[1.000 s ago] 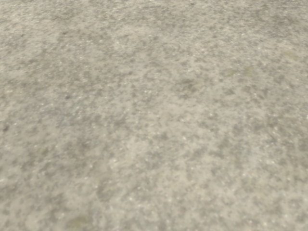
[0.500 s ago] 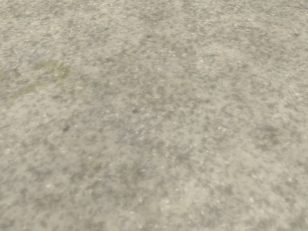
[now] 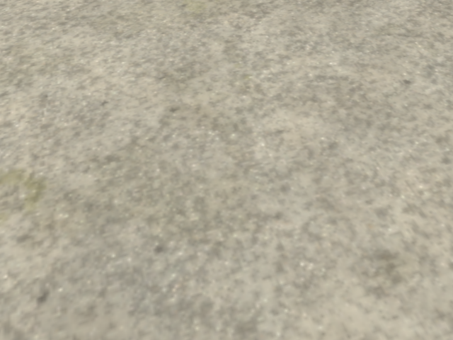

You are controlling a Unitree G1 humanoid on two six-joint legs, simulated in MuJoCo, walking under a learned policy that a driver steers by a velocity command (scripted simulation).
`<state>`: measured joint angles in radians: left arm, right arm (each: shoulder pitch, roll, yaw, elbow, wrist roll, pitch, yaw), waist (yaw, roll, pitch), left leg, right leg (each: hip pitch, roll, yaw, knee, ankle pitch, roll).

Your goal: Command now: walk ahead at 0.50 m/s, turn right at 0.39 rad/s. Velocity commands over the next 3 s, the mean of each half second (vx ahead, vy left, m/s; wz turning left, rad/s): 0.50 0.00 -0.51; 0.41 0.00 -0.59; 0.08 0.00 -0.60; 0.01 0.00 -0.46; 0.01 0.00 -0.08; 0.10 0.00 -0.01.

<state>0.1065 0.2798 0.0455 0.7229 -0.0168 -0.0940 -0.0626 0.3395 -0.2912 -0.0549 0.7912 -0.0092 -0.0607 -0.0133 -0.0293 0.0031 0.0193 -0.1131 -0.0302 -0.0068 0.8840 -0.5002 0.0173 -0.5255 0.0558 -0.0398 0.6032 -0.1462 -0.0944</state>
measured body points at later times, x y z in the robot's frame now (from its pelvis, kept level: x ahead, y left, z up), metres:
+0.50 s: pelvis +0.29 +0.01 +0.01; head +0.31 +0.00 +0.46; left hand +0.41 +0.27 -0.11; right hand +0.44 -0.29 -0.05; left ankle +0.40 +0.09 -0.72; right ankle +0.12 -0.07 -0.67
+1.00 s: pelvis +0.49 -0.11 +0.00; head +0.53 -0.15 +0.44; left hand +0.82 -0.03 -0.07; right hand +0.38 -0.40 -0.12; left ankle +0.43 +0.09 -0.64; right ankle +0.54 -0.24 -0.72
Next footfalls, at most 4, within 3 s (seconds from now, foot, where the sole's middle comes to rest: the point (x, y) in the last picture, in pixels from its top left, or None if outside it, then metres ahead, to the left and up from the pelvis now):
0.44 left None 0.44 0.08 -0.75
0.94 right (324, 294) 0.57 -0.27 -0.75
1.42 left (267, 249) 0.72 -0.11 -0.75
1.82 right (317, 326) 0.48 -0.24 -0.75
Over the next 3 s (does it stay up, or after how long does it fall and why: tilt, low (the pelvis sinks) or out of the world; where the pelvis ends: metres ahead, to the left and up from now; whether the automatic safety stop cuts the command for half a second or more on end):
stays up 0.58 -0.21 0.02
